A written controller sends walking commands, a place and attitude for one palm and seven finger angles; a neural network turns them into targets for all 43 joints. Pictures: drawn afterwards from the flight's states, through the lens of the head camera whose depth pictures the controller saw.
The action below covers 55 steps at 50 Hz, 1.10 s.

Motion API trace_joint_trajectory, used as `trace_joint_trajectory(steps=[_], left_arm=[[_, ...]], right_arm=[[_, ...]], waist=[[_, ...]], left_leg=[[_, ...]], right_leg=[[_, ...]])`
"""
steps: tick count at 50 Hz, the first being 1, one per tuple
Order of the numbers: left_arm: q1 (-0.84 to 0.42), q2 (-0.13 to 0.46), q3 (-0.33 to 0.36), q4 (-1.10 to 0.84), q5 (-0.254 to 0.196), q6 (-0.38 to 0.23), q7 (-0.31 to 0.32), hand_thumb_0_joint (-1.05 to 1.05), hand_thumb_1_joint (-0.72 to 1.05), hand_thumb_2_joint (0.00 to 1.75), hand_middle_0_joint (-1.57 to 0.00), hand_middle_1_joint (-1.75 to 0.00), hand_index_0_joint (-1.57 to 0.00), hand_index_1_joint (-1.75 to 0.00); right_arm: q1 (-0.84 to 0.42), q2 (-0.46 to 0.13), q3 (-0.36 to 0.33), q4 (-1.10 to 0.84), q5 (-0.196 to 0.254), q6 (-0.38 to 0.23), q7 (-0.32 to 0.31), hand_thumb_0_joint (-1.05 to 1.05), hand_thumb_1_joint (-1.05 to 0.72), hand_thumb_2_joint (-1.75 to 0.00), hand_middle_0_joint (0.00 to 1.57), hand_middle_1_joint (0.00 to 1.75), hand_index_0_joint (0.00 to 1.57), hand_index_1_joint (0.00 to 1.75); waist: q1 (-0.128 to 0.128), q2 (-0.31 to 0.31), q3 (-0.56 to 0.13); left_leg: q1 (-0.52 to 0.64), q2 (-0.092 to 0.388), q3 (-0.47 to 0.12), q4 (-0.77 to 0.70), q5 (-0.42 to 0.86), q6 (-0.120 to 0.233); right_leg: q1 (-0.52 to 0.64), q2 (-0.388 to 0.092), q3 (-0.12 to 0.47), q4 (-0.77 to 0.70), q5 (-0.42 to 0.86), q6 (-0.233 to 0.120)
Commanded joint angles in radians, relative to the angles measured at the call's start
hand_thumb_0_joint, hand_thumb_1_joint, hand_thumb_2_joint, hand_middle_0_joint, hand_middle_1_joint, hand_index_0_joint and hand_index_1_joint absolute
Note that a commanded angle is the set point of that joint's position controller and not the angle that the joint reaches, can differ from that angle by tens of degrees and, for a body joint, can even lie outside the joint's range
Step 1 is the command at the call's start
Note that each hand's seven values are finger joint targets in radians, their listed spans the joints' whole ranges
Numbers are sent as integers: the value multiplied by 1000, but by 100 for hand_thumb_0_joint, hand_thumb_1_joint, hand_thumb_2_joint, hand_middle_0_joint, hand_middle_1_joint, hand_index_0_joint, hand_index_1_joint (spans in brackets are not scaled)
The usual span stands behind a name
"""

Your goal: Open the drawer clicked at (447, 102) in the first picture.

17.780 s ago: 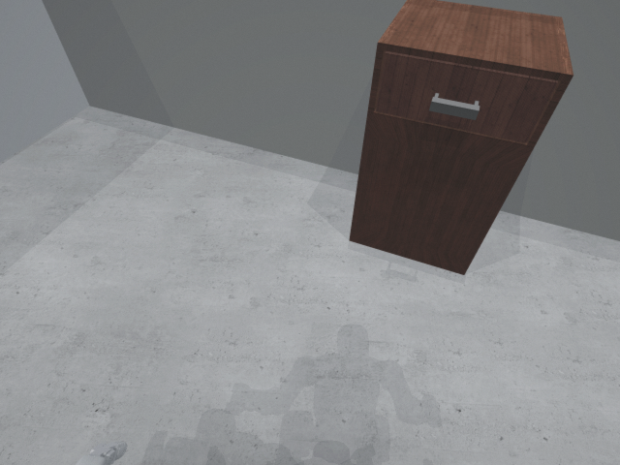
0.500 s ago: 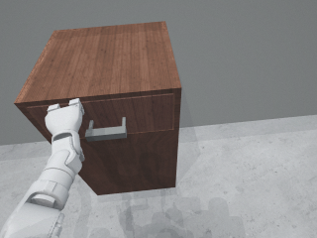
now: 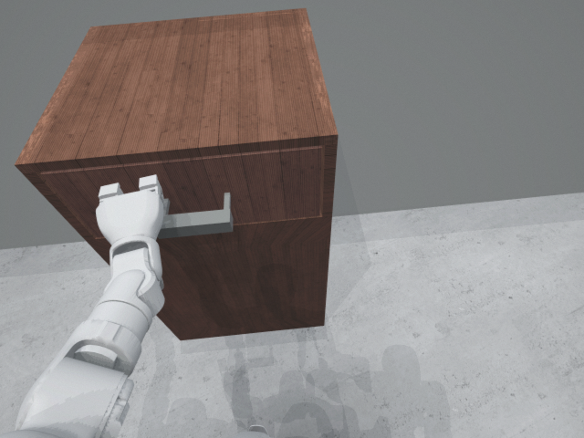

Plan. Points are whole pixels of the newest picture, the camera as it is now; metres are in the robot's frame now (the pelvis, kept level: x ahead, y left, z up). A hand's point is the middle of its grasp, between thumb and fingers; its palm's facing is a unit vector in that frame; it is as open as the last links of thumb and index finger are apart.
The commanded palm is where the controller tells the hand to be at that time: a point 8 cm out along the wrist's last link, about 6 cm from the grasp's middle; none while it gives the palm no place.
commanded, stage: lower the fingers behind the handle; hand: left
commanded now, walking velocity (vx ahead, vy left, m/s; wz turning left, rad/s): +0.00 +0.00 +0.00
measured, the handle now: (195, 212) +0.47 +0.19 -0.01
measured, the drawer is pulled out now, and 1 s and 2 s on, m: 0.00 0.00 0.00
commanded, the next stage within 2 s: close the thumb around the handle in 1.08 s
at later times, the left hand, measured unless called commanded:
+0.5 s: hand (170, 241) +0.42 +0.22 -0.01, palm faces +0.05 +0.01 -1.00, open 13.8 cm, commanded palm +0.40 +0.20 +0.04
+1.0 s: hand (173, 244) +0.42 +0.22 -0.03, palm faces +0.01 -0.02 -1.00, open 13.8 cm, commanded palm +0.41 +0.20 +0.03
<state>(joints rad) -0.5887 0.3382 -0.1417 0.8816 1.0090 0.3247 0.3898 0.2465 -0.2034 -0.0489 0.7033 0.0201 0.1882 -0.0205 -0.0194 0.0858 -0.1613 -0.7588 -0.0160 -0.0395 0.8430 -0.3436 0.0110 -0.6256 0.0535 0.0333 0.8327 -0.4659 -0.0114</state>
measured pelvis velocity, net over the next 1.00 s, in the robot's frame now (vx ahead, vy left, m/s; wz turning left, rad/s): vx -0.01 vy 0.01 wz -0.01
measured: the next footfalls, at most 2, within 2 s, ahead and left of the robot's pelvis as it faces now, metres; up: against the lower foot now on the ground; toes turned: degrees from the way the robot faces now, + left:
none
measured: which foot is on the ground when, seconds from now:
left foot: down 0.00-1.00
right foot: down 0.00-1.00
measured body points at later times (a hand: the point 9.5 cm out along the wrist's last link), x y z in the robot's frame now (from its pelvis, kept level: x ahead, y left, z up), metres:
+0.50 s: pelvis -0.02 +0.01 -0.02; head +0.05 +0.01 +0.43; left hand +0.41 +0.21 +0.05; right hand +0.06 -0.25 -0.15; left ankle +0.03 +0.11 -0.70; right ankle -0.04 -0.12 -0.70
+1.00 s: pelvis -0.01 +0.01 -0.03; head +0.07 +0.02 +0.42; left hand +0.42 +0.22 +0.02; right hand +0.03 -0.25 -0.16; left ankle +0.03 +0.11 -0.70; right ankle -0.04 -0.12 -0.70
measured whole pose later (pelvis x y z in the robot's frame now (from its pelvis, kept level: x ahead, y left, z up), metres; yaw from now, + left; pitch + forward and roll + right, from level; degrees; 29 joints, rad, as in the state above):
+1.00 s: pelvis -0.01 +0.01 -0.03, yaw -1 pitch +20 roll -3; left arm -0.65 0.33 -0.12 0.96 1.08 0.12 0.48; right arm 0.32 -0.22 -0.08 0.74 -0.01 0.10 -0.01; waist -0.05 0.06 -0.20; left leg -0.97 -0.01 -0.05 1.01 -0.39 0.02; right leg -0.82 0.07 0.02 0.97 -0.51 0.00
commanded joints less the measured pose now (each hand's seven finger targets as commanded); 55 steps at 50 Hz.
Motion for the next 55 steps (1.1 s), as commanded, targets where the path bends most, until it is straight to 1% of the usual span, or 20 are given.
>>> trace_joint_trajectory(steps=[1, 4, 7, 8, 10, 12, 15, 17, 22, 25, 30, 34, 36, 38, 42, 43, 45, 51, 54, 55], left_arm=[[-500, 63, -83, -254, -73, -89, -157, 0, -50, 30, -30, -120, -30, -120], [-452, 159, -7, -268, -8, -287, -199, 0, -50, 30, -30, -120, -30, -120], [-390, 253, 109, -274, 75, -421, -107, 0, -50, 30, -30, -120, -30, -120], [-376, 182, 66, -251, 69, -430, -78, 0, -50, 30, -30, -120, -30, -120], [-369, 73, 11, -278, 58, -457, -35, 0, -50, 30, -30, -120, -30, -120], [-371, 97, 52, -257, 56, -443, 24, 0, -50, 30, -30, -120, -30, -120], [-434, 79, 52, -221, 63, -364, 110, 0, -50, 30, -30, -120, -30, -120], [-494, 90, 44, -201, 86, -299, 143, 0, -50, 30, -30, -120, -30, -120], [-557, 64, -4, -134, 81, -140, 133, 0, -50, 30, -30, -120, -30, -120], [-524, 97, 9, -33, 58, -96, 84, 0, -50, 30, -30, -120, -30, -120], [-487, 80, -12, 28, 55, -159, 5, 0, -50, 30, -30, -120, -30, -120], [-455, 79, 3, 2, 66, -258, -6, 0, -50, 30, -30, -120, -30, -120], [-459, 89, 25, -58, 67, -296, 7, 0, -50, 30, -30, -120, -30, -120], [-485, 98, 34, -108, 73, -319, 35, 0, -50, 30, -30, -120, -30, -120], [-509, 66, 20, -155, 79, -304, 97, 0, -50, 30, -30, -120, -30, -120], [-492, 92, 45, -142, 80, -289, 109, 0, -50, 30, -30, -120, -30, -120], [-512, 87, 36, -140, 83, -254, 127, 0, -50, 30, -30, -120, -30, -120], [-520, 88, 25, -93, 62, -168, 109, 0, -50, 30, -30, -120, -30, -120], [-510, 118, 37, -78, 64, -164, 88, 0, -50, 30, -30, -120, -30, -120], [-500, 95, 19, -86, 59, -170, 77, 0, -50, 30, -30, -120, -30, -120]], right_arm=[[15, -188, -44, -123, -1, -48, -61, 0, -90, -90, 20, 30, 20, 30], [56, -170, -39, -93, -17, -75, -85, 0, -90, -90, 20, 30, 20, 30], [75, -146, -46, -93, -26, -79, -77, 0, -90, -90, 20, 30, 20, 30], [72, -141, -50, -99, -24, -87, -72, 0, -90, -90, 20, 30, 20, 30], [87, -133, -72, -96, -25, -109, -50, 0, -90, -90, 20, 30, 20, 30], [93, -146, -83, -91, -26, -116, -30, 0, -90, -90, 20, 30, 20, 30], [111, -158, -95, -68, -31, -115, -6, 0, -90, -90, 20, 30, 20, 30], [107, -170, -93, -58, -32, -107, 4, 0, -90, -90, 20, 30, 20, 30], [98, -171, -81, -59, -26, -80, 11, 0, -90, -90, 20, 30, 20, 30], [93, -172, -63, -70, -23, -70, -5, 0, -90, -90, 20, 30, 20, 30], [99, -164, -44, -90, -25, -85, -28, 0, -90, -90, 20, 30, 20, 30], [112, -154, -48, -97, -31, -107, -28, 0, -90, -90, 20, 30, 20, 30], [122, -151, -57, -100, -35, -117, -23, 0, -90, -90, 20, 30, 20, 30], [133, -151, -66, -91, -35, -122, -20, 0, -90, -90, 20, 30, 20, 30], [146, -154, -78, -72, -39, -126, -7, 0, -90, -90, 20, 30, 20, 30], [147, -157, -79, -65, -36, -123, -5, 0, -90, -90, 20, 30, 20, 30], [148, -160, -80, -54, -38, -119, -1, 0, -90, -90, 20, 30, 20, 30], [139, -166, -72, -53, -30, -105, 2, 0, -90, -90, 20, 30, 20, 30], [135, -166, -65, -57, -28, -99, -8, 0, -90, -90, 20, 30, 20, 30], [134, -163, -64, -62, -29, -100, -8, 0, -90, -90, 20, 30, 20, 30]], waist=[[-135, -204, -301], [-91, -110, -282], [-32, -2, -290], [-49, -9, -251], [-59, -2, -264], [-55, -11, -315], [-76, -40, -381], [-86, -10, -401], [-94, 5, -415], [-95, -51, -342], [-108, -95, -262], [-95, -74, -277], [-79, -41, -333], [-83, -17, -378], [-91, -10, -413], [-82, -3, -414], [-90, 1, -424], [-96, -25, -388], [-93, -32, -382], [-93, -17, -382]], left_leg=[[356, -21, 41, -88, 235, 57], [359, -22, 26, -72, 238, 56], [317, -10, 25, -35, 224, 40], [292, -5, 21, -20, 205, 39], [302, 5, 12, 2, 212, 31], [306, 13, -1, 18, 223, 22], [314, 14, -6, 41, 243, 21], [329, 15, -11, 36, 235, 14], [369, 12, 0, 4, 221, 15], [308, 4, 9, -20, 150, 25], [229, 2, 16, -9, 99, 38], [203, 8, 10, 29, 102, 37], [228, 11, 2, 43, 140, 32], [265, 21, -1, 57, 161, 30], [298, 23, -11, 73, 226, 25], [296, 22, -9, 69, 229, 23], [310, 22, -8, 67, 240, 23], [309, 16, -2, 32, 227, 24], [302, 13, 8, 25, 221, 28], [306, 10, 15, 26, 233, 31]], right_leg=[[100, -9, -30, -187, 425, 8], [26, -11, -26, -149, 365, -9], [-64, 3, -34, -99, 274, -33], [-105, 7, -40, -88, 252, -36], [-170, 13, -56, -68, 232, -39], [-199, 20, -66, -39, 226, -41], [-222, 26, -76, -17, 235, -39], [-249, 27, -79, -10, 223, -38], [-217, 34, -82, -42, 214, -35], [-170, 30, -78, -73, 179, -30], [-182, 20, -66, -78, 154, -23], [-233, 20, -64, -37, 146, -29], [-237, 23, -66, -15, 163, -35], [-262, 26, -66, -2, 173, -34], [-281, 33, -77, 12, 204, -34], [-272, 34, -78, 10, 206, -36], [-269, 36, -80, 5, 214, -34], [-220, 38, -82, -32, 217, -32], [-192, 34, -73, -42, 229, -28], [-179, 33, -72, -45, 245, -28]])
